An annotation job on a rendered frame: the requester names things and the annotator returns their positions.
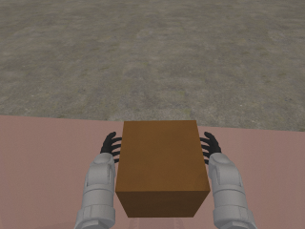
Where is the robot left hand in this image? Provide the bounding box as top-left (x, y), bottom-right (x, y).
top-left (100, 132), bottom-right (122, 163)

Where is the robot right forearm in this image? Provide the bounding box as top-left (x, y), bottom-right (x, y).
top-left (208, 153), bottom-right (257, 229)

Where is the robot left forearm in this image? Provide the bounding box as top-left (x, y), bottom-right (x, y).
top-left (73, 153), bottom-right (116, 229)

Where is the carton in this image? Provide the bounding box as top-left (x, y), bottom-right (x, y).
top-left (115, 120), bottom-right (211, 218)

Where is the robot right hand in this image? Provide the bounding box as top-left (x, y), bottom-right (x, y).
top-left (200, 132), bottom-right (221, 165)

